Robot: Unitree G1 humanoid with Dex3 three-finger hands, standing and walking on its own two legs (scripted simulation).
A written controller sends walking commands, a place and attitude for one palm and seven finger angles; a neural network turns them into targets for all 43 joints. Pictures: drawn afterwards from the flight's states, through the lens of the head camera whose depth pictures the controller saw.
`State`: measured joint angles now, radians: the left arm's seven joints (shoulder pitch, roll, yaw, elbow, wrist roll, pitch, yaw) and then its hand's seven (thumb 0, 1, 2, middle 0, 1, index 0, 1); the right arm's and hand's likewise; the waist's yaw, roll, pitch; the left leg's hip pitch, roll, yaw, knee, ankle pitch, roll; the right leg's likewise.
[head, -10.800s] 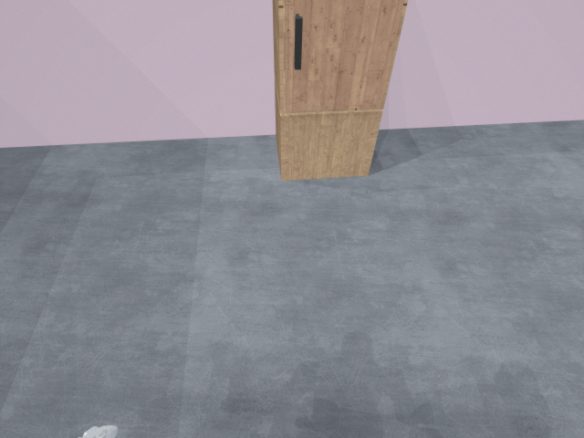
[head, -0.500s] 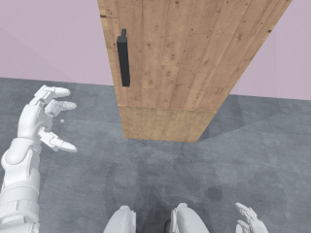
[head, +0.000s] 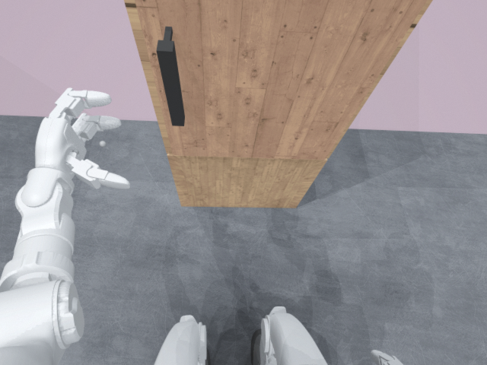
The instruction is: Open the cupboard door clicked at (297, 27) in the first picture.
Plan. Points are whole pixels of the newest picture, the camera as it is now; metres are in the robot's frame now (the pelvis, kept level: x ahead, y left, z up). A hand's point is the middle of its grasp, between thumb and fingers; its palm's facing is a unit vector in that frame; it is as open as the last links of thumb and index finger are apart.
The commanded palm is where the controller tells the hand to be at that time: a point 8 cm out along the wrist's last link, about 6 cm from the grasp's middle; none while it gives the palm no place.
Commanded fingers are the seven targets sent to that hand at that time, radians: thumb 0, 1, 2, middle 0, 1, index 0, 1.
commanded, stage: move the hooked fingers beside the handle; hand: left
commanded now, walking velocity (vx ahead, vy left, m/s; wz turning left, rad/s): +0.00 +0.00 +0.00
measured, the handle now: (174, 81) +0.59 +0.11 +0.04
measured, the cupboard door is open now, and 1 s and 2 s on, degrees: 0 0 0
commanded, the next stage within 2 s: slide the fingers in behind the handle in 1.34 s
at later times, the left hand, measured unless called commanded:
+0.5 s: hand (135, 101) +0.54 +0.18 +0.04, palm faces -0.03 -1.00 -0.01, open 14.0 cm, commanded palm +0.53 +0.22 +0.04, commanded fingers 0.00 -0.50 0.30 -0.30 -1.20 -0.30 -1.20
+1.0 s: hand (139, 101) +0.54 +0.17 +0.04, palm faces -0.04 -1.00 -0.01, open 14.0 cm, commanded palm +0.53 +0.21 +0.04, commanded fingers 0.00 -0.50 0.30 -0.30 -1.20 -0.30 -1.20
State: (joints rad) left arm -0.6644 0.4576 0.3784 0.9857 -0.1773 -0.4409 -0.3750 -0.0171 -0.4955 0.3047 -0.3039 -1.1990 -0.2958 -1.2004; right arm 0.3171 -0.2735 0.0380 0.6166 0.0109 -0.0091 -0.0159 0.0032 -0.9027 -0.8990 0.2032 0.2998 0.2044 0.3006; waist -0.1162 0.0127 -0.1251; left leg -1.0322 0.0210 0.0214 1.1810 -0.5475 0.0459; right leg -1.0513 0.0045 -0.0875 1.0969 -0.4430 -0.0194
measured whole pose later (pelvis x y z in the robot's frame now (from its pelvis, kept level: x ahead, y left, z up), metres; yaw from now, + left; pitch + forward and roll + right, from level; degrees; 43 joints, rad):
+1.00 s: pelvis +0.01 +0.00 -0.01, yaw -1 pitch +28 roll -4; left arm -0.96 0.53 0.39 1.19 -0.07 -0.43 -0.25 -0.02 -0.50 0.30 -0.30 -1.20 -0.30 -1.20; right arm 0.38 -0.27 0.05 0.61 -0.04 0.10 0.03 0.00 -0.90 -0.90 0.20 0.30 0.20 0.30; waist -0.21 0.04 -0.12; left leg -1.14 0.04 0.00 1.21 -0.57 0.04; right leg -1.15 0.02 -0.10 1.10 -0.45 -0.02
